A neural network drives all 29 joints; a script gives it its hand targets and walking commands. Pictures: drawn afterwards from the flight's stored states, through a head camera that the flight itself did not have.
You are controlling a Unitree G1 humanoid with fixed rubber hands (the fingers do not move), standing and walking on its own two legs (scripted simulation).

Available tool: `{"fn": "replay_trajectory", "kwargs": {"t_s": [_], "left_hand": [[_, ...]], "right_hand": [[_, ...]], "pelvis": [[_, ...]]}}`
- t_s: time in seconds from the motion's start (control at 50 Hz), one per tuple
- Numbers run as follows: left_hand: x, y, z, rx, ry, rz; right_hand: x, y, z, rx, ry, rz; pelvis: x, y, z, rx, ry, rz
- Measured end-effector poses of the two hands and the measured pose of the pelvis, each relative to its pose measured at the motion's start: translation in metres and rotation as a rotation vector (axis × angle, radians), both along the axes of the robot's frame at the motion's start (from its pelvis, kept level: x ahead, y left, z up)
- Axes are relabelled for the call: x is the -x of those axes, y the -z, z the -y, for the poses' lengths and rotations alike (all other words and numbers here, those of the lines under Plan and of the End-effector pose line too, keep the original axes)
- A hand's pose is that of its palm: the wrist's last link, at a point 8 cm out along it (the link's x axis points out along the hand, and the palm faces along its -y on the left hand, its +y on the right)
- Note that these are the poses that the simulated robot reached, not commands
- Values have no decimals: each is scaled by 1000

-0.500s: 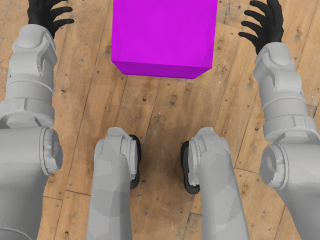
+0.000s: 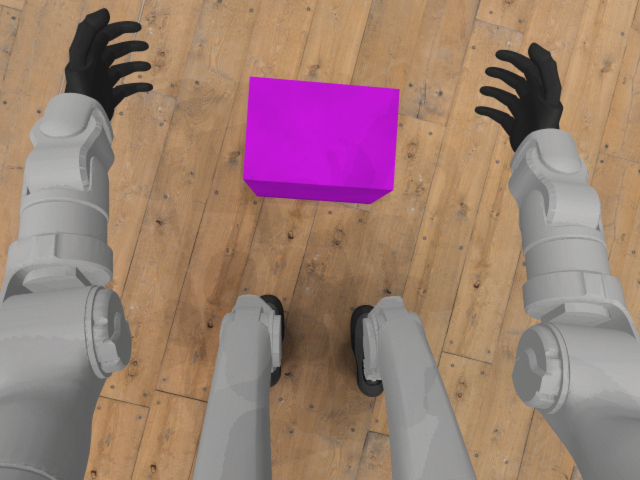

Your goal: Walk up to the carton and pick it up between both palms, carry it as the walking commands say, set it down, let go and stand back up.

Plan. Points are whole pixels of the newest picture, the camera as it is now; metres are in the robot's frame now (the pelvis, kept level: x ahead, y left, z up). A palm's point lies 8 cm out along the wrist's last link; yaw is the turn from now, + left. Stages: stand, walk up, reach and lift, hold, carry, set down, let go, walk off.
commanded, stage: set down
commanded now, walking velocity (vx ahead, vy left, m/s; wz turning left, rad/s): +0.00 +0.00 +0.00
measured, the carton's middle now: (318, 149) +0.55 +0.00 -0.46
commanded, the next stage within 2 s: let go in 0.34 s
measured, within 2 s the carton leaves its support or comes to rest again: neither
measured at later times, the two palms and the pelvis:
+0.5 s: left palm (38, 73) +0.49 +0.25 +0.00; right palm (580, 114) +0.47 -0.20 +0.00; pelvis +0.03 +0.00 +0.09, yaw +1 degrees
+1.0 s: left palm out of the picture +0.32 +0.23 +0.10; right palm out of the picture +0.31 -0.23 +0.11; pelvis +0.09 -0.01 +0.19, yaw +2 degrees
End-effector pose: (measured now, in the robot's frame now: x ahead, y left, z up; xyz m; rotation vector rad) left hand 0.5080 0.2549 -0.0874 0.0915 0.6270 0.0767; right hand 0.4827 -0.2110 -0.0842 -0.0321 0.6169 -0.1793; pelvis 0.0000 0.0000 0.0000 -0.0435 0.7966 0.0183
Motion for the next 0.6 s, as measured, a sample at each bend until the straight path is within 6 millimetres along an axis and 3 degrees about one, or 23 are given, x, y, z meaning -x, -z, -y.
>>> {"fn": "replay_trajectory", "kwargs": {"t_s": [0.2, 0.3, 0.48, 0.6], "left_hand": [[1, -61, 1, 7, 3, 0], [3, -81, 2, 15, -4, -18], [12, -85, 1, -9, -15, -43], [51, -89, 0, -67, -12, -70]], "right_hand": [[2, -60, -3, -8, -4, 0], [5, -79, -5, -1, -13, -18], [11, -83, -9, 29, -53, -54], [45, -89, -1, 67, -118, -100]], "pelvis": [[-10, -55, -2, -6, -3, 27], [-16, -76, -3, -7, -6, 41], [-24, -92, -4, -7, -13, 54], [-35, -107, -4, -16, -15, 101]]}}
